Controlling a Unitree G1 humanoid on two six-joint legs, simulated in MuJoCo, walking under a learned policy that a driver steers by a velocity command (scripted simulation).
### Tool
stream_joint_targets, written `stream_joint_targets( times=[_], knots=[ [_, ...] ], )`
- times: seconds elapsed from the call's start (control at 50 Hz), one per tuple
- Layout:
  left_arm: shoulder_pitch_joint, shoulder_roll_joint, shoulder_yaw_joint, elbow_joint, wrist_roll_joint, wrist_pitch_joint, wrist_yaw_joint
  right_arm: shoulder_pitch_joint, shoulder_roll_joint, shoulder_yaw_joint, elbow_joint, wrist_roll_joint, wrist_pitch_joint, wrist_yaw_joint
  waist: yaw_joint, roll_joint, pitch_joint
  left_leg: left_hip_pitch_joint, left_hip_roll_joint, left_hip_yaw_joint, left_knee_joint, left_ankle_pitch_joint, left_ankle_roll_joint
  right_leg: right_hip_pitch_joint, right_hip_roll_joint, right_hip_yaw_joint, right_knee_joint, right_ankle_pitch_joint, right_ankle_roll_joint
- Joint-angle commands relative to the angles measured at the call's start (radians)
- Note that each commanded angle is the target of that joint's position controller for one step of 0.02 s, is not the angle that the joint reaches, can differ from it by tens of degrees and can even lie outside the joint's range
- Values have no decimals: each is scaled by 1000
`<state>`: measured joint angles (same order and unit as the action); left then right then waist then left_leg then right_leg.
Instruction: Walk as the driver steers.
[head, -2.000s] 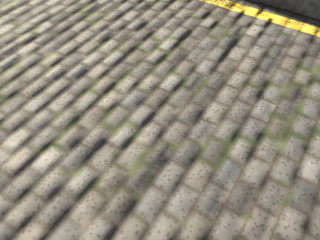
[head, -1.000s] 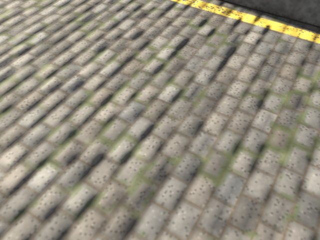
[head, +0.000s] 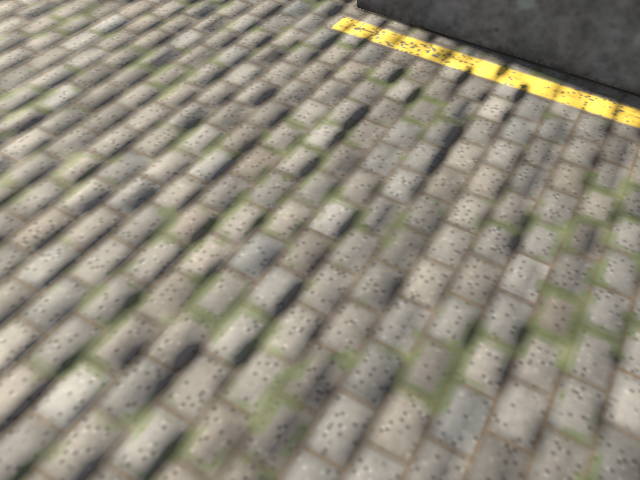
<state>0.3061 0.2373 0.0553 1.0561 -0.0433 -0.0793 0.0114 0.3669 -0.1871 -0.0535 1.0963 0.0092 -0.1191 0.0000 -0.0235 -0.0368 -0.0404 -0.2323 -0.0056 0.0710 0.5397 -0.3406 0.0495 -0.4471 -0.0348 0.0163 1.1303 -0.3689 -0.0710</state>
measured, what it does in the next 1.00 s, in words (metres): walks ahead: right foot, then left foot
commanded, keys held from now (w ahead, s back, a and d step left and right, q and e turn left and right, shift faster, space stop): w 1.00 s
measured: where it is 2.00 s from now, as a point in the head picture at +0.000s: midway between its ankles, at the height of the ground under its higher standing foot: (291, 284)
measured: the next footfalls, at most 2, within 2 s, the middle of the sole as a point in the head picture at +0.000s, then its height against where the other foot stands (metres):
right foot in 0.38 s outside the picture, level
left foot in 0.94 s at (258, 409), level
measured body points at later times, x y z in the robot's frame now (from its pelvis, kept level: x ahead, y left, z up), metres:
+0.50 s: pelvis +0.27 -0.04 -0.01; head +0.31 -0.04 +0.44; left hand +0.41 +0.21 -0.13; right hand +0.26 -0.30 -0.15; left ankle +0.11 +0.09 -0.62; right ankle +0.35 -0.13 -0.73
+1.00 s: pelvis +0.56 +0.02 -0.01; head +0.60 +0.03 +0.44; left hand +0.54 +0.29 -0.16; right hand +0.74 -0.23 -0.11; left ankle +0.66 +0.11 -0.73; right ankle +0.39 -0.12 -0.66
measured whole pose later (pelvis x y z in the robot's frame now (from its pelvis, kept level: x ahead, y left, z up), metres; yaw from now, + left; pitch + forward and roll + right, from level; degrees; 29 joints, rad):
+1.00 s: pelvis +0.56 +0.02 -0.01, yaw +0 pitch +2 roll -1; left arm 0.35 0.26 0.05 1.03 -0.02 -0.08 0.00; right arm 0.07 -0.24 -0.06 0.86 0.01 -0.12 0.03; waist 0.04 -0.01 0.03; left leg -0.48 0.01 0.06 0.57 -0.14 0.07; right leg -0.21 0.00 0.03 0.99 -0.49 -0.03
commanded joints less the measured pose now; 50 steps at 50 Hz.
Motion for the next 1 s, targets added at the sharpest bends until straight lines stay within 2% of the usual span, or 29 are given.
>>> stream_joint_targets(
  times=[0.02, 0.04, 0.1, 0.16, 0.26, 0.3, 0.32, 0.34, 0.36, 0.38, 0.4, 0.42, 0.44, 0.46, 0.48, 0.5, 0.52, 0.56, 0.62, 0.66, 0.74, 0.82, 0.88, 0.9, 0.92, 0.94, 0.96, 0.98, 1.0],
  knots=[
    [-106, 73, 14, -97, 17, -45, -8, 50, -101, 5, -28, -7, -11, 18, 8, 97, 147, 224, 292, -417, -385, 32, 138, -462, -95, 48, 70, 169, -27],
    [-105, 78, 20, -90, 20, -39, -12, 63, -72, 14, -26, -9, -3, 17, 10, 108, 137, 205, 253, -329, -389, 149, 115, -410, -101, 31, 21, 201, -18],
    [-171, 33, 12, -112, 24, -18, -21, 142, -92, 16, -14, -15, 7, -2, -3, 112, 134, 205, 220, -214, -397, 379, 120, -390, -89, -18, -100, 273, 18],
    [-332, 5, -4, -175, 21, -18, -27, 145, -123, 12, -33, -16, 14, -19, -30, 102, 160, 165, 200, -155, -428, 404, 115, -332, -57, -48, -347, 378, 33],
    [-476, 22, -14, -233, 9, -23, -52, 201, -138, -1, -21, 2, 18, -25, -50, 123, 201, 245, 238, -117, -438, 412, 119, -268, -24, -69, -544, 424, 10],
    [-486, 39, -11, -250, 9, -30, -64, 190, -147, -9, -21, 3, 24, -26, -28, 129, 189, 318, 260, -99, -385, 534, 107, -237, -12, -71, -589, 382, -19],
    [-456, 59, -2, -248, 11, -34, -67, 173, -161, -14, -27, 1, 27, -26, -1, 144, 154, 347, 265, -90, -331, 696, 96, -172, 11, -83, -599, 351, -36],
    [-395, 87, 12, -237, 12, -36, -65, 160, -177, -20, -32, -2, 32, -27, 37, 173, 97, 370, 268, -83, -248, 896, 86, -72, 44, -104, -591, 316, -52],
    [-250, 128, 34, -198, 10, -35, -60, 138, -183, -23, -38, -6, 41, -26, 114, 193, 9, 354, 244, -57, -83, 1057, 68, 110, 83, -127, -593, 304, -78],
    [-59, 176, 59, -143, 9, -30, -51, 109, -178, -18, -55, -10, 43, -22, 200, 191, -98, 205, 206, -41, 146, 1013, 37, 398, 46, -78, -579, 328, -114],
    [118, 259, 80, -108, 32, -20, -38, 140, -114, 0, -81, -19, 35, -14, 210, 11, -261, -112, 100, -11, 518, 583, -2, 752, -198, 258, -587, 217, -204],
    [133, 252, 69, -98, 43, -16, -42, 228, 2, 33, -71, 6, 4, 1, 141, -233, -416, -371, -71, -135, 845, -179, -36, 929, -394, 769, -799, 60, -342],
    [52, 178, 46, -103, 34, -19, -46, 142, -91, 8, -90, 31, -23, 6, 147, -154, -299, -474, -5, -231, 936, -164, -5, 830, -338, 715, -851, 24, -282],
    [-40, 118, 31, -121, 30, -23, -45, 37, -134, -1, -125, 48, -32, 3, 125, -92, -152, -507, 47, -186, 929, -96, 11, 661, -302, 516, -856, 103, -236],
    [-124, 93, 20, -133, 35, -34, -52, -14, -135, -5, -140, 40, -32, -8, 77, 31, -71, -456, 102, -165, 855, -9, 15, 476, -268, 391, -888, 215, -205],
    [-163, 62, 11, -134, 45, -44, -57, -28, -142, -20, -142, 21, -19, -20, 41, 43, -35, -393, 138, -160, 787, 34, 18, 354, -229, 306, -910, 285, -183],
    [-170, 46, 4, -123, 52, -46, -60, 7, -119, -22, -140, 16, -1, -22, 6, 19, -17, -340, 158, -166, 754, 54, 21, 277, -203, 251, -939, 287, -178],
    [-138, 63, 5, -100, 48, -47, -54, 18, -81, -20, -148, 16, 23, -26, -14, -13, 25, -326, 175, -153, 680, 57, 15, 195, -186, 197, -993, 283, -190],
    [-80, 116, 14, -83, 48, -46, -28, -111, -109, -26, -202, 1, 32, -29, -1, -2, 80, -438, 193, -137, 525, 184, -23, 193, -185, 150, -1037, 307, -199],
    [-40, 128, 17, -80, 45, -39, -16, -191, -110, -26, -227, -5, 29, -23, 21, 5, 87, -481, 188, -126, 389, 304, -35, 234, -171, 116, -1037, 338, -180],
    [39, 145, 19, -69, 30, -30, -8, -342, -89, -12, -264, 4, 21, -6, 73, -5, 101, -422, 130, -69, 133, 449, -40, 284, -139, 43, -1027, 356, -137],
    [112, 154, 25, -41, 23, -14, -7, -449, -99, -4, -306, 15, 14, 20, 106, -15, 127, -445, 105, -66, 19, 389, -25, 428, -194, 53, -965, 349, -129],
    [97, 174, 36, -40, 22, 2, -2, -411, -138, -15, -315, 18, 4, 35, 59, -45, 99, -357, 75, -55, -31, 278, 17, 504, -234, 64, -877, 490, -101],
    [70, 179, 37, -47, 22, 7, -2, -329, -165, -29, -295, 16, 1, 34, 7, -53, 49, -235, 42, -26, -49, 262, 37, 502, -214, 39, -781, 658, -83],
    [57, 156, 28, -55, 27, 12, -2, -158, -213, -56, -241, 13, 1, 29, -69, -37, -52, -8, 18, -11, -50, 274, 67, 449, -160, -5, -586, 766, -56],
    [64, 117, 10, -82, 45, 10, -2, 38, -298, -80, -201, -2, 2, 20, -128, 77, -211, 309, 203, -221, -25, 293, 136, 239, -96, -60, -256, 532, -17],
    [188, -27, -29, -88, 39, -16, -14, 96, -367, -91, -176, -8, 6, 28, -55, 357, -338, 640, 418, -717, -160, 121, 303, -168, 98, -35, 85, -127, 42],
    [131, 83, -6, -77, 12, -41, -18, 90, -262, -63, -184, -4, 6, 29, -87, 263, -330, 633, 400, -794, -232, 18, 277, -288, 54, 104, 211, -196, 24],
    [29, 140, 8, -108, -6, -54, -20, -6, -213, -48, -203, 1, 3, 26, -77, 209, -182, 507, 366, -631, -237, 73, 225, -354, 1, 87, 227, -113, 5]
  ],
)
